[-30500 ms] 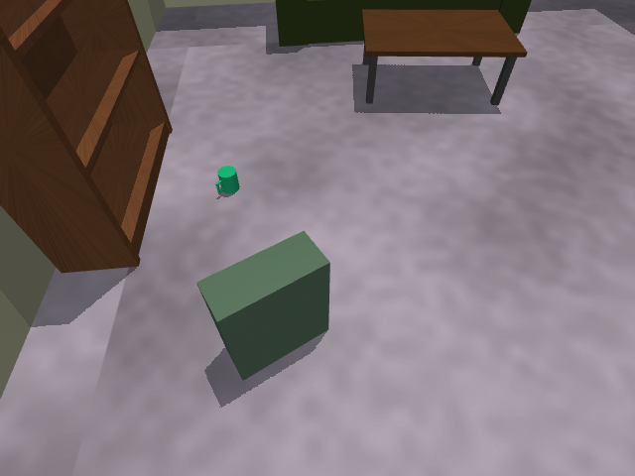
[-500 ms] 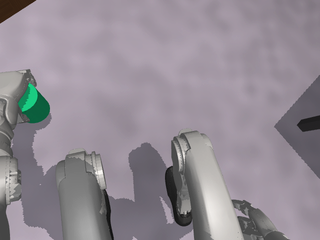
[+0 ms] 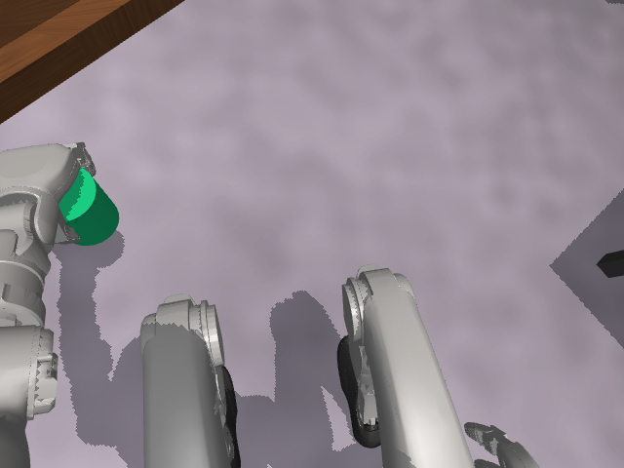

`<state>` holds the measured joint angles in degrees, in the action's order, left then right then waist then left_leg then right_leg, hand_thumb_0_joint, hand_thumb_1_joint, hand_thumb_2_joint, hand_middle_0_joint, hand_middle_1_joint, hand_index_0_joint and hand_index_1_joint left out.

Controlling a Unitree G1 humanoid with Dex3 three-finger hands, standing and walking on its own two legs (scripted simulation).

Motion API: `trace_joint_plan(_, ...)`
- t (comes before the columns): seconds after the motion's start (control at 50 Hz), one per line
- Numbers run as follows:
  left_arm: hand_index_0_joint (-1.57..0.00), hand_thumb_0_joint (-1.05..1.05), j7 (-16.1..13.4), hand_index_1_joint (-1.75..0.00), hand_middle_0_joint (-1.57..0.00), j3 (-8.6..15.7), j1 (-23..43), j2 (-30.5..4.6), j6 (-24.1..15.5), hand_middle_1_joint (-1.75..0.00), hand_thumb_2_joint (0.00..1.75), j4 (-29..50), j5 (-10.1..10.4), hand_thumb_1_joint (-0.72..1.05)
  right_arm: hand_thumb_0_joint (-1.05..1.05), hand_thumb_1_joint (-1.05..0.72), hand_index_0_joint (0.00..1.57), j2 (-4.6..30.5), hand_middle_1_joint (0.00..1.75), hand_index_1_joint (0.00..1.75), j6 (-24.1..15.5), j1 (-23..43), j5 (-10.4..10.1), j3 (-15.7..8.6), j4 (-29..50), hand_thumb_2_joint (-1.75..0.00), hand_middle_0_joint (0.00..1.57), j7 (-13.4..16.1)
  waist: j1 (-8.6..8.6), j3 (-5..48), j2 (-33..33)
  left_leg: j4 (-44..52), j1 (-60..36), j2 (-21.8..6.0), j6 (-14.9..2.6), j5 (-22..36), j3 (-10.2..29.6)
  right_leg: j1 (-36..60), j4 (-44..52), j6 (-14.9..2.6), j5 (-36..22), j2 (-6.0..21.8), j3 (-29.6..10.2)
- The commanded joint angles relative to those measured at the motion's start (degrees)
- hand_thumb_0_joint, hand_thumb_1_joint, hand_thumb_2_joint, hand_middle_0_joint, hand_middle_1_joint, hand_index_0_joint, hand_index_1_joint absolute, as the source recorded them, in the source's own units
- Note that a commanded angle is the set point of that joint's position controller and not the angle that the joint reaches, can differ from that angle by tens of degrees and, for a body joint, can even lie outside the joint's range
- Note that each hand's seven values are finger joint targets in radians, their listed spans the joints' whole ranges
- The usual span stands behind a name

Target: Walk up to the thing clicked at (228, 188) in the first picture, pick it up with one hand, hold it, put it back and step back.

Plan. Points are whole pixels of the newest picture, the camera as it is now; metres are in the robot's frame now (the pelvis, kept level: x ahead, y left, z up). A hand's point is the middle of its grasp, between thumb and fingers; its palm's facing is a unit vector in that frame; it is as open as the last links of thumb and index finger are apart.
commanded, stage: lift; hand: left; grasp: from above
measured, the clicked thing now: (63, 207) +0.47 +0.31 -0.16
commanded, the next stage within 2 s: hold in 1.34 s
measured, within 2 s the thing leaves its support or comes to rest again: neither
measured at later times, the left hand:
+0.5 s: hand out of the picture +0.39 +0.28 +0.06, palm faces -0.41 -0.10 -0.90, open 11.0 cm
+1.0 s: hand out of the picture +0.36 +0.26 +0.22, palm faces -0.44 -0.12 -0.89, open 11.0 cm
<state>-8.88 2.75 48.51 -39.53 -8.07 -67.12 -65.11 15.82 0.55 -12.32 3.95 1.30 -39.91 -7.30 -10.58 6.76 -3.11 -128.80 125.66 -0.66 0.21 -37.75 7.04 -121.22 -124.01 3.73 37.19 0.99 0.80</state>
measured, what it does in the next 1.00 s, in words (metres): rises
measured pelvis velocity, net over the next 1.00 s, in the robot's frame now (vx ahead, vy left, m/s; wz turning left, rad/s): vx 0.04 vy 0.00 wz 0.07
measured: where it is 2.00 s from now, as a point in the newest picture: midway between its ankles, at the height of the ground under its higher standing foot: (294, 426)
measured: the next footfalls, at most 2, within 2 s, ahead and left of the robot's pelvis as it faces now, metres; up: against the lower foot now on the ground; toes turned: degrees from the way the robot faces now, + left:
none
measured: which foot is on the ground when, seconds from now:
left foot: down 0.00-1.00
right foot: down 0.00-1.00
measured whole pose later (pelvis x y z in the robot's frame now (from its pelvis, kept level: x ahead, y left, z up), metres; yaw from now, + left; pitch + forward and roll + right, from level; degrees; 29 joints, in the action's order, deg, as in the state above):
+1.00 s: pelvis +0.04 +0.00 +0.29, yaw +4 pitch +16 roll -2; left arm -4.0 -8.2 18.8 -25.3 -0.1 -42.4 -56.5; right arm 13.9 -0.2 -13.9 -2.3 -1.4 -40.4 3.5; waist -3.5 7.9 -2.4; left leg -69.1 57.2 -3.0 0.5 -27.9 0.9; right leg -55.8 -66.2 2.6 26.3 1.4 -0.2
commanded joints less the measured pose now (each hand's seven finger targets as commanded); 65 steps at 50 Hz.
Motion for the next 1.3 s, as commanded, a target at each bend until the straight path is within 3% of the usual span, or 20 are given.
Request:
trace_joint_plan(0.0, -0.91, 0.00, 0.7, -0.98, -0.91, 2.2, 16.4, -14.8, -0.4, -0.98, 1.06, 17.5, 2.7, 0.49, 0.00, -0.93, 0.20, 13.4, 0.30, 0.30, 0.0, -9.3, -1.0, -5.6, 4.0, -0.91, 0.20, 1.4, 0.69, 40.8, -11.6, 19.8, -32.4, 1.1, -1.84, 5.8, -4.1, 21.8, 15.7, -5.61, -8.5, -2.1, 5.5)
trace_joint_plan(0.08, -0.91, 0.00, 1.6, -0.97, -0.90, 2.5, 12.0, -14.2, -0.4, -0.98, 1.04, 21.9, 3.3, 0.51, 0.00, -0.93, 0.20, 13.1, 0.30, 0.30, 0.6, -8.5, -1.9, -6.0, 5.4, -0.91, 0.20, 2.1, 1.96, 39.6, -12.1, 24.0, -35.3, 1.0, -1.50, 4.7, -2.8, 22.8, 17.9, -5.69, -7.8, -1.8, 5.4)
trace_joint_plan(0.14, -0.92, 0.00, 1.9, -0.98, -0.91, 2.0, 11.1, -12.9, 0.2, -0.99, 1.06, 27.0, 3.8, 0.52, 0.00, -0.93, 0.20, 12.7, 0.30, 0.30, 1.0, -7.8, -2.6, -6.6, 6.0, -0.91, 0.20, 2.6, 2.91, 42.5, -13.4, 27.2, -40.8, 0.6, -1.16, 6.3, -2.1, 24.6, 19.3, -5.58, -9.5, -1.8, 5.3)
trace_joint_plan(0.28, -0.93, 0.00, 2.6, -0.98, -0.92, 1.3, 4.7, -10.6, 3.7, -0.99, 1.06, 33.6, 6.2, 0.55, 0.00, -0.92, 0.20, 11.5, 0.30, 0.30, 1.5, -5.2, -3.6, -7.1, 7.2, -0.91, 0.20, 4.4, 3.46, 39.1, -10.5, 34.8, -46.7, 0.4, -1.42, 3.6, -2.5, 32.0, 27.9, -5.07, -7.6, -1.8, 4.5)
trace_joint_plan(0.32, -0.94, 0.00, 3.0, -0.97, -0.93, 0.0, 3.0, -8.1, 4.5, -0.98, 1.04, 35.2, 7.0, 0.56, 0.00, -0.92, 0.20, 10.9, 0.30, 0.30, 1.4, -4.3, -3.8, -7.1, 7.2, -0.91, 0.20, 5.1, 3.33, 37.9, -9.5, 37.2, -48.7, 0.2, -1.30, 3.2, -2.5, 34.4, 30.3, -4.93, -7.6, -1.8, 4.2)
trace_joint_plan(0.34, -0.93, 0.00, 3.3, -0.98, -0.92, -1.0, 1.7, -7.1, 5.0, -0.99, 1.05, 35.1, 7.1, 0.55, 0.00, -0.92, 0.20, 10.5, 0.30, 0.30, 1.4, -4.1, -3.9, -6.9, 7.1, -0.91, 0.20, 5.4, 3.23, 37.2, -9.2, 38.1, -49.5, 0.3, -1.33, 3.5, -3.1, 36.0, 31.9, -4.91, -7.6, -1.9, 3.9)
trace_joint_plan(0.38, -0.92, 0.00, 3.7, -0.97, -0.91, -0.4, -2.2, -7.3, 5.9, -0.98, 1.02, 36.4, 7.6, 0.55, 0.00, -0.92, 0.20, 10.2, 0.30, 0.30, 1.4, -3.2, -4.2, -6.8, 7.3, -0.91, 0.20, 6.1, 4.35, 36.4, -8.2, 40.9, -52.4, 0.1, -1.19, 4.6, -2.9, 39.0, 34.1, -4.84, -8.2, -1.9, 3.8)
trace_joint_plan(0.44, -0.91, 0.00, 4.5, -0.97, -0.89, -2.1, -2.8, -5.3, 6.8, -0.99, 1.00, 38.5, 8.6, 0.53, 0.00, -0.92, 0.20, 9.2, 0.30, 0.30, 1.4, -2.2, -4.6, -6.5, 7.4, -0.91, 0.20, 7.1, 3.73, 33.6, -6.3, 44.3, -54.8, 0.1, -1.41, 3.7, -3.8, 43.3, 39.2, -4.59, -7.4, -1.9, 3.0)
trace_joint_plan(0.52, -0.91, 0.00, 4.6, -0.95, -0.89, -1.4, -5.7, -5.6, 7.3, -0.97, 0.99, 41.3, 9.1, 0.52, 0.00, -0.92, 0.20, 8.5, 0.30, 0.30, 1.0, -1.6, -5.3, -6.2, 7.2, -0.91, 0.20, 8.3, 5.03, 34.3, -5.2, 48.4, -60.8, 0.3, -1.34, 7.2, -4.8, 50.5, 44.3, -4.66, -9.7, -1.8, 2.1)
trace_joint_plan(0.58, -0.91, 0.00, 4.7, -0.97, -0.90, -1.6, -7.5, -5.2, 7.7, -0.99, 1.03, 41.2, 9.1, 0.53, 0.00, -0.92, 0.20, 7.7, 0.30, 0.30, 0.7, -1.1, -5.5, -5.7, 7.1, -0.91, 0.20, 9.1, 5.37, 31.0, -4.1, 52.7, -64.2, 0.2, -1.31, 7.5, -5.0, 55.2, 48.7, -4.51, -10.0, -2.0, 1.7)
trace_joint_plan(0.6, -0.92, 0.00, 4.6, -0.98, -0.91, -2.9, -8.9, -3.1, 7.9, -1.00, 1.03, 39.7, 8.9, 0.54, 0.00, -0.92, 0.20, 7.2, 0.30, 0.30, 0.6, -1.0, -5.7, -5.7, 6.9, -0.91, 0.20, 9.3, 4.70, 28.3, -2.7, 53.6, -64.3, 0.3, -1.39, 7.2, -5.4, 56.0, 50.9, -4.45, -9.4, -2.1, 1.3)
trace_joint_plan(0.64, -0.91, 0.00, 4.4, -0.99, -0.90, -2.3, -9.6, -3.4, 8.1, -1.00, 1.03, 39.2, 9.1, 0.54, 0.00, -0.91, 0.20, 7.2, 0.30, 0.30, 0.1, -0.9, -5.8, -5.5, 6.7, -0.91, 0.20, 9.8, 5.13, 25.5, -2.1, 57.2, -65.7, 0.2, -1.38, 5.7, -5.1, 58.9, 53.9, -4.44, -8.0, -2.1, 0.9)
trace_joint_plan(0.74, -0.92, 0.00, 5.0, -0.99, -0.90, -4.6, -11.8, -0.7, 7.9, -1.00, 1.04, 36.1, 9.2, 0.55, 0.00, -0.92, 0.20, 6.8, 0.30, 0.30, -1.3, -0.4, -6.0, -5.4, 6.3, -0.91, 0.20, 10.8, 5.54, 20.9, -1.6, 64.0, -71.2, -0.2, -0.98, 5.3, -4.3, 63.5, 59.4, -4.43, -7.9, -2.3, 0.4)
trace_joint_plan(0.78, -0.91, 0.00, 4.9, -0.99, -0.90, -4.9, -12.6, -0.2, 7.7, -1.00, 1.02, 36.2, 9.0, 0.54, 0.00, -0.92, 0.20, 6.6, 0.30, 0.30, -1.7, -0.6, -6.2, -5.4, 6.2, -0.91, 0.20, 11.0, 6.43, 21.1, -1.5, 65.9, -73.9, 0.0, -0.84, 7.0, -4.5, 66.1, 61.6, -4.66, -9.0, -2.4, 0.1)
trace_joint_plan(0.84, -0.91, 0.00, 4.2, -0.97, -0.89, -6.1, -12.0, 2.0, 7.4, -1.00, 0.99, 36.9, 9.2, 0.55, 0.00, -0.91, 0.20, 6.4, 0.30, 0.30, -2.4, -1.1, -6.2, -5.5, 5.8, -0.91, 0.20, 11.2, 6.50, 21.7, -2.7, 69.3, -79.5, -0.4, -0.27, 10.6, -4.0, 69.0, 64.1, -4.64, -12.3, -2.5, 0.3)
trace_joint_plan(0.9, -0.89, 0.00, 2.7, -0.96, -0.87, -5.8, -13.4, 2.4, 7.6, -0.98, 0.97, 35.1, 8.7, 0.51, 0.00, -0.91, 0.20, 6.1, 0.30, 0.30, -2.6, -1.9, -6.3, -5.5, 5.3, -0.91, 0.20, 11.4, 6.48, 20.0, -1.5, 71.9, -81.8, -0.1, -0.30, 13.4, -4.6, 73.3, 67.6, -4.60, -14.7, -2.6, 0.2)
trace_joint_plan(1.0, -0.91, 0.00, 0.2, -0.99, -0.89, -6.1, -9.8, 1.8, 8.2, -1.00, 1.04, 34.3, 7.4, 0.54, 0.00, -0.91, 0.20, 6.4, 0.30, 0.30, -3.0, -3.0, -6.2, -5.9, 4.2, -0.90, 0.20, 11.4, 6.76, 18.6, -1.3, 75.8, -87.0, 0.6, -0.33, 17.6, -6.5, 79.2, 72.6, -4.42, -18.3, -2.5, -0.3)
trace_joint_plan(1.06, -0.89, 0.00, -0.8, -1.02, -0.88, -7.7, -10.2, 4.2, 9.2, -1.04, 1.07, 31.9, 7.5, 0.53, 0.00, -0.91, 0.20, 6.2, 0.30, 0.30, -3.1, -3.1, -6.2, -5.9, 3.5, -0.90, 0.20, 11.1, 6.45, 17.7, -1.1, 78.6, -90.5, 0.4, -0.05, 19.8, -6.1, 81.2, 74.8, -4.38, -19.9, -2.6, -0.1)
trace_joint_plan(1.08, -0.90, 0.00, -1.1, -1.00, -0.88, -7.5, -10.0, 3.7, 9.6, -1.02, 1.06, 32.5, 7.4, 0.54, 0.00, -0.91, 0.20, 6.2, 0.30, 0.30, -3.1, -3.0, -6.2, -6.0, 3.4, -0.90, 0.20, 11.0, 7.08, 17.3, -1.1, 79.4, -91.0, 0.6, -0.05, 20.2, -6.2, 82.9, 75.8, -4.30, -20.2, -2.6, -0.4)
trace_joint_plan(1.28, -0.92, 0.00, 1.0, -1.01, -0.90, -9.4, -13.1, 6.1, 10.7, -1.02, 1.07, 30.9, 9.1, 0.55, 0.00, -0.91, 0.20, 6.1, 0.30, 0.30, -2.9, -2.3, -6.3, -6.4, 3.9, -0.90, 0.20, 10.6, 8.24, 15.4, 0.5, 86.0, -98.4, 0.8, -0.02, 27.2, -7.0, 91.4, 82.5, -3.99, -26.4, -2.6, -0.5)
